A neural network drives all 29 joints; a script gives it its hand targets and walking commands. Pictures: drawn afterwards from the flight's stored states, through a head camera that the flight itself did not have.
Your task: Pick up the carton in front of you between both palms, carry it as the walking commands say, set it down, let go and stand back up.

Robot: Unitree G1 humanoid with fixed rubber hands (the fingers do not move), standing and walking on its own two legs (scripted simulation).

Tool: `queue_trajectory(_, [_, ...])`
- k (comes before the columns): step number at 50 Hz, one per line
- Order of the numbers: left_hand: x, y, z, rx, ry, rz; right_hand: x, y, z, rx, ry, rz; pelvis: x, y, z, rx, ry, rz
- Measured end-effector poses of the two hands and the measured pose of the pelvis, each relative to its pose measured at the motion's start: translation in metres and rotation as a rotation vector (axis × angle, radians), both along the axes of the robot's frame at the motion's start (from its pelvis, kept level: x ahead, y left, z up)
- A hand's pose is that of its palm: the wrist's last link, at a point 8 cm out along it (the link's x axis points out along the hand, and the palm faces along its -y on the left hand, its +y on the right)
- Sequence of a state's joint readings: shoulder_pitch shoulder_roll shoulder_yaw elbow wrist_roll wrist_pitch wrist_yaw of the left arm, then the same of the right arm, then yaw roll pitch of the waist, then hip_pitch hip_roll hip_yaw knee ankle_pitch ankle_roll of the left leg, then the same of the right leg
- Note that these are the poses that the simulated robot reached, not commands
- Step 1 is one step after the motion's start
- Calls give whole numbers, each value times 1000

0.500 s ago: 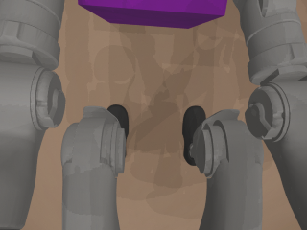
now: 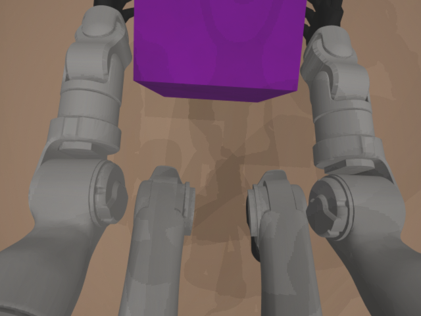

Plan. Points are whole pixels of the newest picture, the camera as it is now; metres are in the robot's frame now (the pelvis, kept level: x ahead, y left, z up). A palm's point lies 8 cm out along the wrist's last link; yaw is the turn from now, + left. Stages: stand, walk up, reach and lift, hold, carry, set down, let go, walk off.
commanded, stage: reach and lift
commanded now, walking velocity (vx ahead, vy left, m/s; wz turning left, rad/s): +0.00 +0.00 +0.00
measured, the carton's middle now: (216, 34) +0.55 +0.03 -0.17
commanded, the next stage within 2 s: none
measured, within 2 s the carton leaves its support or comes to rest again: neither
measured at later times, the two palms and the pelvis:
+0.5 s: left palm out of the picture +0.50 +0.17 +0.06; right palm (410, 8) +0.50 -0.13 +0.06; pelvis -0.01 -0.01 +0.11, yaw +1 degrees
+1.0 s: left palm out of the picture +0.44 +0.16 +0.22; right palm out of the picture +0.45 -0.14 +0.22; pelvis +0.05 -0.01 +0.25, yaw +2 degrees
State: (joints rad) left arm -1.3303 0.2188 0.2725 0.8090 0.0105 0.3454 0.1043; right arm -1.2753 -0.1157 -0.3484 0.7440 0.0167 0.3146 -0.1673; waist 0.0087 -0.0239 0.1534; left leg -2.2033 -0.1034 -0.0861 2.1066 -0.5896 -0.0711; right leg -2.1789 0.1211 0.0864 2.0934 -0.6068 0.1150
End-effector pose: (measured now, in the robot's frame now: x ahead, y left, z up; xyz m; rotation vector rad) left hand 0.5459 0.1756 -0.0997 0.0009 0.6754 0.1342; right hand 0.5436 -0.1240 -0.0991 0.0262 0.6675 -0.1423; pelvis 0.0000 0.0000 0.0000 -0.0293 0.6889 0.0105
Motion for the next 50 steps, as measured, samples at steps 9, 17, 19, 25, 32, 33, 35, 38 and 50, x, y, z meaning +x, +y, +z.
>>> queue_trajectory(9, [-32, 1, 82, 6, 36, 0, -29, 1, 82, -9, 36, 14, -13, -3, 51, 0, 58, 13])
queue_trajectory(17, [-42, -4, 117, 1, 21, 4, -38, -4, 118, -8, 20, 11, -19, -5, 81, 4, 72, 11])
queue_trajectory(19, [-44, -4, 125, -1, 15, 6, -39, -4, 127, -7, 14, 11, -17, -5, 87, 6, 75, 11])
queue_trajectory(25, [-51, -4, 157, -5, 11, 17, -44, -4, 159, -4, 10, 16, -6, -5, 113, 9, 69, 12])
queue_trajectory(32, [-66, -5, 203, -13, 22, 28, -58, -5, 206, -6, 21, 20, 12, -5, 152, 9, 30, 17])
queue_trajectory(33, [-68, -5, 210, -14, 23, 29, -60, -5, 213, -6, 22, 20, 14, -5, 157, 9, 22, 18])
queue_trajectory(35, [-73, -6, 224, -15, 24, 30, -65, -6, 226, -5, 23, 20, 19, -5, 169, 10, 4, 19])
queue_trajectory(38, [-80, -7, 244, -17, 25, 33, -71, -7, 246, -2, 24, 18, 26, -5, 187, 12, -25, 20])
queue_trajectory(50, [-107, -11, 318, -23, 22, 43, -97, -12, 320, 5, 21, 18, 48, -5, 253, 22, -160, 22])
